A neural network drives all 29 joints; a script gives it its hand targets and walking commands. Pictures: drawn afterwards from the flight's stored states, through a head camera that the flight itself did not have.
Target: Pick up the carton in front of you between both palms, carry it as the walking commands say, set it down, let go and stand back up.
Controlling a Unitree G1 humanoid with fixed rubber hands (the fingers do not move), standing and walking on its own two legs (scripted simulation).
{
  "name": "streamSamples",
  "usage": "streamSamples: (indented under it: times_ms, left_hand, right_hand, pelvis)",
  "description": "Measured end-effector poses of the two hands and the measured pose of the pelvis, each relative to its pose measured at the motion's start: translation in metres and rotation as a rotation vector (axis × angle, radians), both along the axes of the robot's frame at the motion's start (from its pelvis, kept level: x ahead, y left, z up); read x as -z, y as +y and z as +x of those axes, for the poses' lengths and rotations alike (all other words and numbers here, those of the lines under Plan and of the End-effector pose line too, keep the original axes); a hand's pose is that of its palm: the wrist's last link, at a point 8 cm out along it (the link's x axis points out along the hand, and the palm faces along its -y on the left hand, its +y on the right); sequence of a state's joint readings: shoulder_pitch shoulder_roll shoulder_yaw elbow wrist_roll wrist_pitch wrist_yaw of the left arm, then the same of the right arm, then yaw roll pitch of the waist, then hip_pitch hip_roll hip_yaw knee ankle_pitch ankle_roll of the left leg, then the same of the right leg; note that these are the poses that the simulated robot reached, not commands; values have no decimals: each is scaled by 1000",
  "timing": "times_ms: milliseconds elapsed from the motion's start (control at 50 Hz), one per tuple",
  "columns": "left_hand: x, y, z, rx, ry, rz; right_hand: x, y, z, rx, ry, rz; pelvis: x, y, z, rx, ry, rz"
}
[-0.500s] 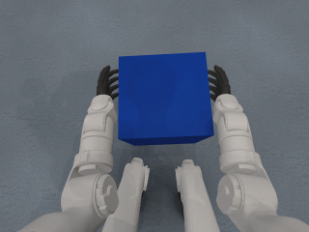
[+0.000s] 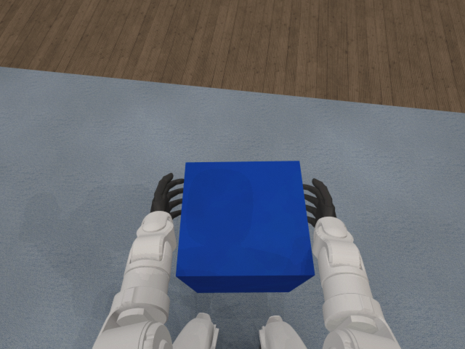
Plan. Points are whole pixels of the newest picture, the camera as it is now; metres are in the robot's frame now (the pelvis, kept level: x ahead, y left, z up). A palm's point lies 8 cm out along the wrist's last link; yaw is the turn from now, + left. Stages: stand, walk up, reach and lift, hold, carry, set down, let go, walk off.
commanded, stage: reach and lift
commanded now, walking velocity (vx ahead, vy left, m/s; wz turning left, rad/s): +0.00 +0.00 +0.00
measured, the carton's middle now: (242, 234) +0.33 +0.00 -0.10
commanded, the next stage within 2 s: hold in 1.40 s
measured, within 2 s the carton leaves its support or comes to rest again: neither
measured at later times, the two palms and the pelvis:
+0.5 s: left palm (141, 199) +0.31 +0.15 +0.09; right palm (350, 210) +0.31 -0.15 +0.09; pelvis +0.02 +0.00 +0.07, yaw +0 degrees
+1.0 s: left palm (140, 193) +0.31 +0.15 +0.10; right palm (352, 205) +0.31 -0.15 +0.10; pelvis +0.02 +0.00 +0.07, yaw +0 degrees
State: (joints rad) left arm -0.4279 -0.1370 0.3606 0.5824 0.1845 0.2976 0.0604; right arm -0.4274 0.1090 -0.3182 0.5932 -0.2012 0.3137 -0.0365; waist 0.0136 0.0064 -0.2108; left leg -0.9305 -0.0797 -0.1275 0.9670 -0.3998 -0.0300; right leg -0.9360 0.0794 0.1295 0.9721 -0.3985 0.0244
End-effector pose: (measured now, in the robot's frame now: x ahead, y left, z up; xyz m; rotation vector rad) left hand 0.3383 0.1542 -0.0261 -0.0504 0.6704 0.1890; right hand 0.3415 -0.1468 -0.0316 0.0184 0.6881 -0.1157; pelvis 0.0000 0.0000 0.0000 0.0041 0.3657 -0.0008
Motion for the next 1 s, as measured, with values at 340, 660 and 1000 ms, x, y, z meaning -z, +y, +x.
streamSamples:
  times_ms: [340,660,1000]
  left_hand:
    - [-99,0,-20,42,-29,21]
    - [-120,0,-31,61,3,36]
    - [-129,-1,-24,68,-7,49]
  right_hand:
    - [-100,0,-26,11,-29,-19]
    - [-122,0,-39,2,3,-31]
    - [-131,-1,-31,-9,-9,-42]
  pelvis:
    - [-62,2,26,0,-295,-4]
    - [-66,3,8,0,-424,-4]
    - [-70,2,17,1,-432,-3]
